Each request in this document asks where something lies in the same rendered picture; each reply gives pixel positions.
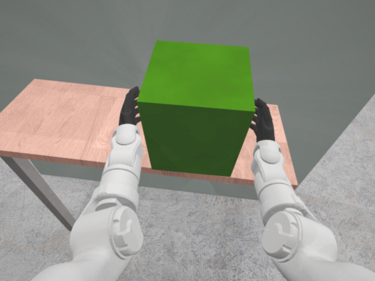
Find carton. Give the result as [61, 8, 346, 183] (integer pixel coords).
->
[137, 40, 255, 177]

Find robot left upper arm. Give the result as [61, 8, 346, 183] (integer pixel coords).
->
[31, 205, 144, 281]

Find robot right upper arm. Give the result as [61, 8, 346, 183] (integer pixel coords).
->
[261, 211, 375, 281]

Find left robot hand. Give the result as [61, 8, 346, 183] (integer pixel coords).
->
[119, 86, 141, 126]

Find left robot forearm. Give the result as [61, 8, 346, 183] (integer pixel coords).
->
[70, 124, 144, 250]

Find right robot hand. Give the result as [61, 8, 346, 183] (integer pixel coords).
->
[250, 98, 275, 142]

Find table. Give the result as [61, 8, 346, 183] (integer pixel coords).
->
[0, 79, 298, 231]

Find right robot forearm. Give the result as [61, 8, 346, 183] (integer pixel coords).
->
[251, 140, 321, 226]

